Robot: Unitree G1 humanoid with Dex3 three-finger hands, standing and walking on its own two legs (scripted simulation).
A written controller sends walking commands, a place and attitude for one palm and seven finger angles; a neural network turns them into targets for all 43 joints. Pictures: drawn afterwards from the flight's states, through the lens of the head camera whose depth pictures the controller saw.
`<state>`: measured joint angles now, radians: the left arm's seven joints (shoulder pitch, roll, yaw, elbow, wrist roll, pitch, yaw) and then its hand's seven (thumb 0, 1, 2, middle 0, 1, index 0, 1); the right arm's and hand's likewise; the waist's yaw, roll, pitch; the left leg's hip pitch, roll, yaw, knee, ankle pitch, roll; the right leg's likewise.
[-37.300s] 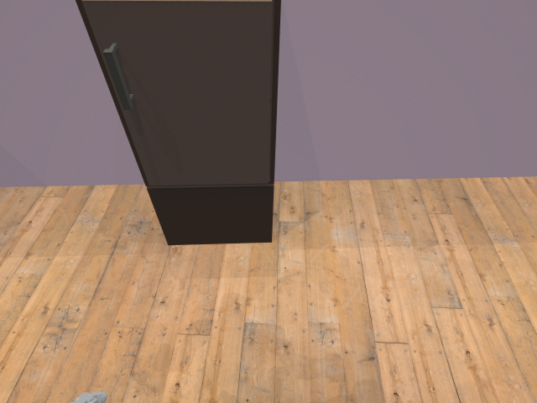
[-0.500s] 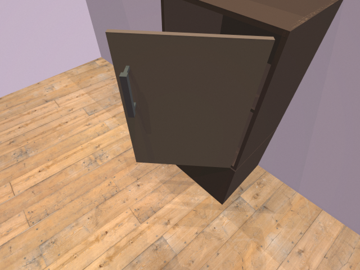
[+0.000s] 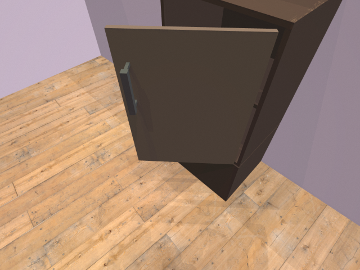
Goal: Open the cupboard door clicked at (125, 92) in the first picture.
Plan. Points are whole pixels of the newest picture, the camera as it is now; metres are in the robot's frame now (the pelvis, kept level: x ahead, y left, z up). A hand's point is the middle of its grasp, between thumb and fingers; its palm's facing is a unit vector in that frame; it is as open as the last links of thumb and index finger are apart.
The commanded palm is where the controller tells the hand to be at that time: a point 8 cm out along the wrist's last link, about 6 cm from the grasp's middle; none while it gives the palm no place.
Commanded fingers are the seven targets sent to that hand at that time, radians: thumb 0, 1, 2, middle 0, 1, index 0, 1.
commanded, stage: look again from close up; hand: left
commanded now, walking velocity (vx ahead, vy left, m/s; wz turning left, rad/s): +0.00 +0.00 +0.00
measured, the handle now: (130, 89) +0.58 +0.18 +0.07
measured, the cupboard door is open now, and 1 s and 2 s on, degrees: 41 41 41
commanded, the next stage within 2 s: raise the hand with hooked fingers in 0.24 s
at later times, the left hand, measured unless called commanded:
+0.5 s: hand (90, 248) +0.17 +0.21 -0.04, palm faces +0.25 -0.96 -0.13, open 7.5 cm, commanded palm +0.11 +0.26 -0.05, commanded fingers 0.00 0.69 0.81 -0.22 -0.44 -0.22 -0.44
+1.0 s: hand (81, 250) +0.16 +0.21 -0.01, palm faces -0.03 -1.00 -0.06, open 10.0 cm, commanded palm +0.14 +0.27 +0.00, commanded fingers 0.00 0.11 0.56 -0.26 -0.81 -0.26 -0.81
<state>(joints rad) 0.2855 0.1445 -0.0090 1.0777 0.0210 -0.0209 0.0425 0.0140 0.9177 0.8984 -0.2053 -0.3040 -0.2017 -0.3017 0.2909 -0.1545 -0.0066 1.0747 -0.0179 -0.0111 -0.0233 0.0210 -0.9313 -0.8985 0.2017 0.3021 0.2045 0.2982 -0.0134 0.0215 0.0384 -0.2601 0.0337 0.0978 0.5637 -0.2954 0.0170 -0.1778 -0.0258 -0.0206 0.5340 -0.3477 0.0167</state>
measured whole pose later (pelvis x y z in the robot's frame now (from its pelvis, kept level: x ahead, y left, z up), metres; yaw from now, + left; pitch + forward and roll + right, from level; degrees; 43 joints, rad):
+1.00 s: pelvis -0.05 -0.03 -0.07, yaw +3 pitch +10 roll -3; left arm 0.23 0.34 0.30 0.16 -0.36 -0.33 -0.50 0.01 0.33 0.65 -0.25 -0.67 -0.24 -0.67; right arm 0.23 -0.23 0.03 0.59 0.04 -0.25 -0.08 0.01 -0.90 -0.90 0.20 0.30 0.21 0.30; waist 0.01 0.03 -0.09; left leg -0.85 0.08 -0.04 1.09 -0.43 -0.02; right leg -0.72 0.01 -0.13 1.06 -0.52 -0.04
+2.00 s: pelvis -0.03 +0.01 -0.02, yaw +3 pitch +5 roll -2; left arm -0.10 0.47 0.43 0.37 -0.36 -0.13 -0.55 -0.01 -0.50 0.30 -0.30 -1.20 -0.30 -1.20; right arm 0.28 -0.27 0.06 0.57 0.06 -0.20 -0.10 0.01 -0.90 -0.90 0.21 0.30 0.21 0.30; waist 0.01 0.03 -0.05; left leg -0.53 0.03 0.03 0.77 -0.33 0.03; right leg -0.41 -0.02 -0.07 0.71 -0.39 0.02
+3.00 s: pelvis -0.03 -0.01 -0.02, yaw +1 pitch +8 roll -1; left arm -0.41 0.49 0.42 0.73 -0.29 -0.20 -0.52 -0.01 -0.50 0.30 -0.31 -1.20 -0.30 -1.20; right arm 0.32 -0.29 0.04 0.59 0.06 -0.13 -0.09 0.01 -0.90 -0.90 0.20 0.30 0.21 0.30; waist -0.04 0.02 -0.05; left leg -0.59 0.06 0.04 0.78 -0.32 0.00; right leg -0.50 0.00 -0.05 0.75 -0.40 -0.01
